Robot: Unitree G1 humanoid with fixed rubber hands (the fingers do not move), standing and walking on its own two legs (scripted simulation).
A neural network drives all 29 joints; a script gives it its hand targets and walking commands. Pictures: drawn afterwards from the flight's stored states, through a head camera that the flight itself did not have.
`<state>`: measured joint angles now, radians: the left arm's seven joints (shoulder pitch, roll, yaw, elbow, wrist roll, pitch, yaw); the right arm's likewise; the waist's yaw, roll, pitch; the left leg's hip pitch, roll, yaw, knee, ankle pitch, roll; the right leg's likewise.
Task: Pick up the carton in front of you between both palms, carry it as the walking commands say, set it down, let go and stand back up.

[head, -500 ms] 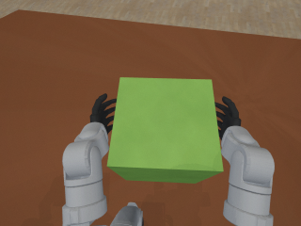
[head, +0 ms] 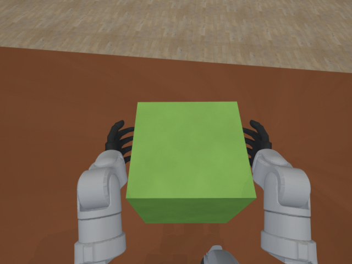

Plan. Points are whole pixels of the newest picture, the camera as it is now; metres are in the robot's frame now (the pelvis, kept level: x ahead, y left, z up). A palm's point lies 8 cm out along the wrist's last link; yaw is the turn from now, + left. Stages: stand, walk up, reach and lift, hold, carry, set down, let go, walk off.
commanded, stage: carry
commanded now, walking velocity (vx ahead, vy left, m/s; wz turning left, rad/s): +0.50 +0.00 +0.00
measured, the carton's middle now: (186, 168) +0.34 -0.02 +0.02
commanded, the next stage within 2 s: none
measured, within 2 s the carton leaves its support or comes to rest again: neither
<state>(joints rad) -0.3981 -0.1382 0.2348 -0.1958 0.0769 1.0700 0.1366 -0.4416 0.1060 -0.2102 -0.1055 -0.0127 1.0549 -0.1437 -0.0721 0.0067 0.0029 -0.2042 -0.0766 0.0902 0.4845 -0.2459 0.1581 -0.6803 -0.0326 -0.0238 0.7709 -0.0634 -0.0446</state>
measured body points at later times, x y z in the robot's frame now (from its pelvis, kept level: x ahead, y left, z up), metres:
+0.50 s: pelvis +0.32 -0.03 -0.05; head +0.37 -0.03 +0.40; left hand +0.65 +0.15 +0.03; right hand +0.68 -0.15 +0.03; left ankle +0.43 +0.13 -0.74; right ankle +0.24 -0.06 -0.78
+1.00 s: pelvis +0.64 +0.01 -0.10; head +0.68 +0.02 +0.35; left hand +0.99 +0.14 -0.02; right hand +0.98 -0.16 -0.01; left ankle +0.57 +0.04 -0.83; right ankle +0.75 -0.15 -0.78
